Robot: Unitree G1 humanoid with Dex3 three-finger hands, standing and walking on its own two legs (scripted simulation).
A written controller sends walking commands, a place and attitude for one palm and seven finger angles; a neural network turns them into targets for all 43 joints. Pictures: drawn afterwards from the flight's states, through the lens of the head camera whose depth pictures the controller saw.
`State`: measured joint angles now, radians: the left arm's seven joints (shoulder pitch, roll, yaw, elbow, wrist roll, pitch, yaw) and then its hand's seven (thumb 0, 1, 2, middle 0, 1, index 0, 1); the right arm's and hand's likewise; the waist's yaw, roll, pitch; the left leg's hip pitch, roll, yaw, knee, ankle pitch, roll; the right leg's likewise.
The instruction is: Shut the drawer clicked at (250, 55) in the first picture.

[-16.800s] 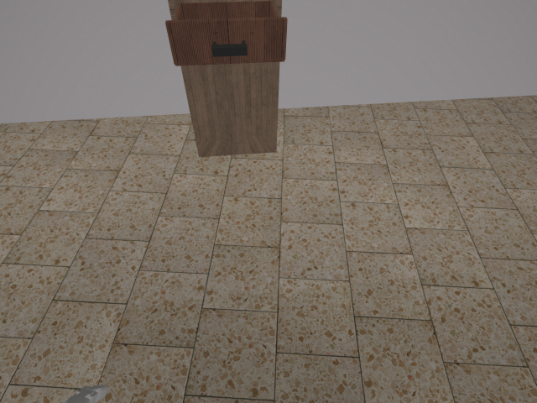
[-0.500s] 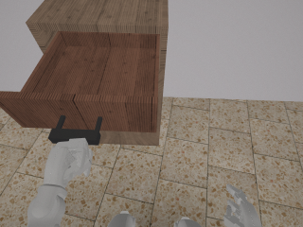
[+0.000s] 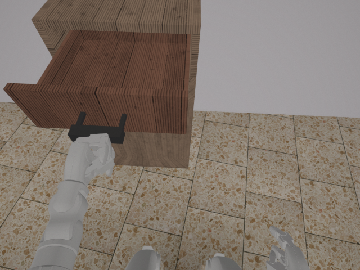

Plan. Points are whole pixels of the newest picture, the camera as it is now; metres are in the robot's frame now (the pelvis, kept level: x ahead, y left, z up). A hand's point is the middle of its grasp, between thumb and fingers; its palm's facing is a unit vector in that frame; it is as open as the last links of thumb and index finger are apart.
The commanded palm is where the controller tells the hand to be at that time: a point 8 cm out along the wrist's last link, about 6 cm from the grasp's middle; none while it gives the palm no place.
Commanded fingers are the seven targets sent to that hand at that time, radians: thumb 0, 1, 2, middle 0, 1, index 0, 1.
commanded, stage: push the drawer shut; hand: left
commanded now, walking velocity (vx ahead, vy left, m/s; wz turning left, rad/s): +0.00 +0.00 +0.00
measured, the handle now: (100, 125) +0.42 +0.20 +0.06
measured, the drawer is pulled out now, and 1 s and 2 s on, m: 0.23 0.11 0.00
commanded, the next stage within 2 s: none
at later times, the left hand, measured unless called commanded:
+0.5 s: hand (118, 132) +0.41 +0.16 +0.05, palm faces -0.03 -1.00 -0.05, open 2.9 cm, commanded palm +0.39 +0.22 +0.06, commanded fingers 0.00 0.90 0.90 -1.40 -1.60 -1.40 -1.60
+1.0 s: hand (121, 113) +0.46 +0.16 +0.05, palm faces -0.02 -1.00 -0.04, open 2.9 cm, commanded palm +0.45 +0.21 +0.06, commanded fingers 0.00 0.90 0.90 -1.40 -1.60 -1.40 -1.60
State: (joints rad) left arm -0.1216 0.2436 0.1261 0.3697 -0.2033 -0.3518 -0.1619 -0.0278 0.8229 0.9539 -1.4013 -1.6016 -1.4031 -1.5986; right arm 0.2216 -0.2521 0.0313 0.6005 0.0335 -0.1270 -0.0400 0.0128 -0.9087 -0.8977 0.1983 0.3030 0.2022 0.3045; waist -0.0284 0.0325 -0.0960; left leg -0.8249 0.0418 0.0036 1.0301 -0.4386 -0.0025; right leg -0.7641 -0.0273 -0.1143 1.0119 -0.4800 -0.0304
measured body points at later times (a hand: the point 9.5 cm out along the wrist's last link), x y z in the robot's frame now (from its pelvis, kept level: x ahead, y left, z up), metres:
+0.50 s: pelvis +0.00 +0.01 +0.00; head +0.09 +0.01 +0.44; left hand +0.40 +0.22 +0.06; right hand +0.10 -0.25 -0.11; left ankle +0.04 +0.12 -0.67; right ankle +0.01 -0.10 -0.67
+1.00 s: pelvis +0.00 +0.01 -0.01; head +0.11 +0.01 +0.43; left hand +0.46 +0.22 +0.06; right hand +0.06 -0.25 -0.13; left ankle +0.04 +0.12 -0.67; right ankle +0.01 -0.10 -0.67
